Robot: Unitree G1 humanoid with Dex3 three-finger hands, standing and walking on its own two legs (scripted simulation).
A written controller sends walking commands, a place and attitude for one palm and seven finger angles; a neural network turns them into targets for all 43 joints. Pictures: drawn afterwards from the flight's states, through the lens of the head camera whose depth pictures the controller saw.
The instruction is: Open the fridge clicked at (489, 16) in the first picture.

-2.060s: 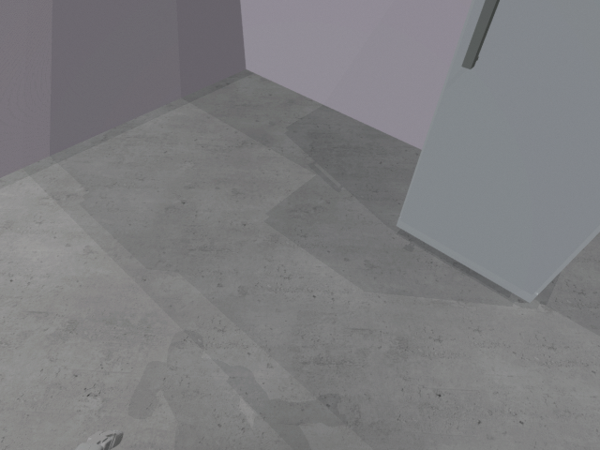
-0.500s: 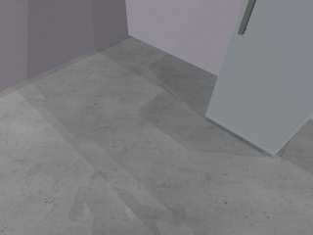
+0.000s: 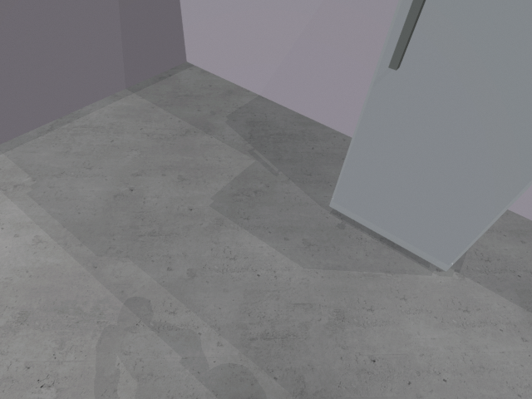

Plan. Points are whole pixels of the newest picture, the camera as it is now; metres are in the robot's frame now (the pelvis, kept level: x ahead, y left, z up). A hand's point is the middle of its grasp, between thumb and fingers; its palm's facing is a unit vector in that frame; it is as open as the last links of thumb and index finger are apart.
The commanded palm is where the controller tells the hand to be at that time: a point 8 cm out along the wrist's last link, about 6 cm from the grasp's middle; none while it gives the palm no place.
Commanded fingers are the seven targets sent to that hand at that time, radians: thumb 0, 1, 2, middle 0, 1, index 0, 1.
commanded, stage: walk to a spot facing it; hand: left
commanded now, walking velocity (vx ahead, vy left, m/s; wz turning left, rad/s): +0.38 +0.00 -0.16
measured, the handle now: out of the picture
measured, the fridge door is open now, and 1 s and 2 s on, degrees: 0 0 0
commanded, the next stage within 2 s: turn to face it in 0.42 s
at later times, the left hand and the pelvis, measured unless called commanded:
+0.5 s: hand (194, 329) +0.28 +0.14 -0.17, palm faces -0.03 -0.98 -0.21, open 7.2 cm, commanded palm none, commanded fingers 0.00 0.90 0.90 -0.20 -0.30 -0.20 -0.30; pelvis +0.21 -0.04 +0.00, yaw -2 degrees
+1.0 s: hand (197, 266) +0.41 +0.16 -0.16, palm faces -0.18 -0.96 -0.22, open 7.4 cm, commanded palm none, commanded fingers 0.00 0.90 0.90 -0.20 -0.30 -0.20 -0.30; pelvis +0.33 -0.03 +0.00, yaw -15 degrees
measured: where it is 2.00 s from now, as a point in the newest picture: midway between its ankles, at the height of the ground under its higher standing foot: (267, 373)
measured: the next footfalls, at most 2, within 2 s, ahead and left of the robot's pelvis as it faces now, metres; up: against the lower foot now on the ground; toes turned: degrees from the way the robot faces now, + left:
right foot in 0.28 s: +0.27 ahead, -0.13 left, +0.00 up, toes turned -10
left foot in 0.68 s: +0.41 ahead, +0.10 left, +0.00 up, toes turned +5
